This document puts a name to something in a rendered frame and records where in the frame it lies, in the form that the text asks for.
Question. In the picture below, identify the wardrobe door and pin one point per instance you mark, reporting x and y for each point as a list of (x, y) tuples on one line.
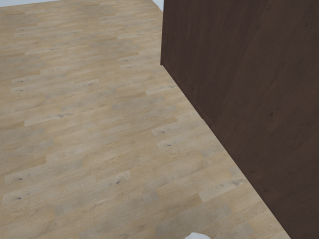
[(206, 42), (269, 119)]

